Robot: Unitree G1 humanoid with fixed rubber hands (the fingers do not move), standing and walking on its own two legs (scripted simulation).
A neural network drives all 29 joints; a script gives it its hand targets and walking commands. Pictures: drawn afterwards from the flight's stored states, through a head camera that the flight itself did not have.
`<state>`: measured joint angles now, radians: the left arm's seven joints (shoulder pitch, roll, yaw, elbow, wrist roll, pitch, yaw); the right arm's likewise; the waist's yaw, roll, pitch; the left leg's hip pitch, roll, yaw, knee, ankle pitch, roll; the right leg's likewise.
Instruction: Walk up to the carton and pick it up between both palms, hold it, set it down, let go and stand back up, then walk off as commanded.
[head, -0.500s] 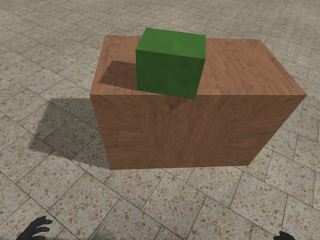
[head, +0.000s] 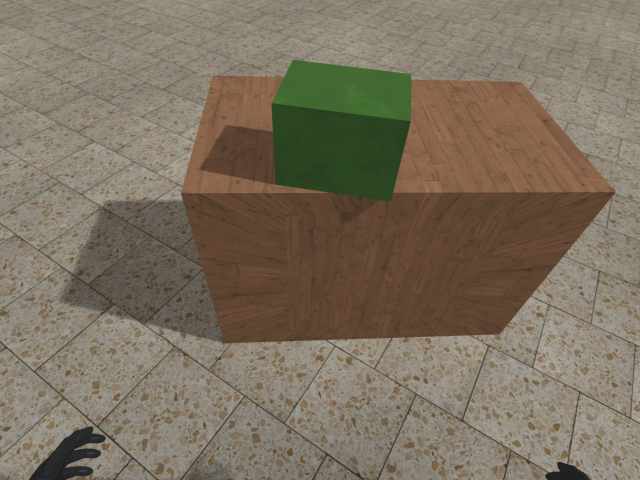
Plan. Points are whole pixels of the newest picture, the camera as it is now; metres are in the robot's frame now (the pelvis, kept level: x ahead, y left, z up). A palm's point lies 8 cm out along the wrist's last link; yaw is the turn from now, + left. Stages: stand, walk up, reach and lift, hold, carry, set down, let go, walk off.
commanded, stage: walk up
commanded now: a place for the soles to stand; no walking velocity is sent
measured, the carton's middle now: (341, 130) +0.79 -0.06 +0.02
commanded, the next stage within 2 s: none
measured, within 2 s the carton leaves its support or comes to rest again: neither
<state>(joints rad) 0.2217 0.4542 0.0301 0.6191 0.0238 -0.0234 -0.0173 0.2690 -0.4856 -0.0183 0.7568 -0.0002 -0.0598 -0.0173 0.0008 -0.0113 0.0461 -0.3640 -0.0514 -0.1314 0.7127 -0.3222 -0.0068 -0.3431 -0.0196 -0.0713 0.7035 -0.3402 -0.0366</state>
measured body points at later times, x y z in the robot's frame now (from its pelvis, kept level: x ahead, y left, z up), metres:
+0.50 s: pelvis +0.00 +0.00 +0.00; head +0.01 +0.00 +0.45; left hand +0.15 +0.32 -0.07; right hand +0.10 -0.34 -0.08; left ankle +0.04 +0.13 -0.72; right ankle +0.03 -0.11 -0.72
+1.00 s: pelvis +0.00 +0.00 +0.00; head +0.01 +0.00 +0.45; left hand +0.15 +0.32 -0.07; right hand +0.11 -0.34 -0.08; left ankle +0.04 +0.13 -0.72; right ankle +0.03 -0.11 -0.72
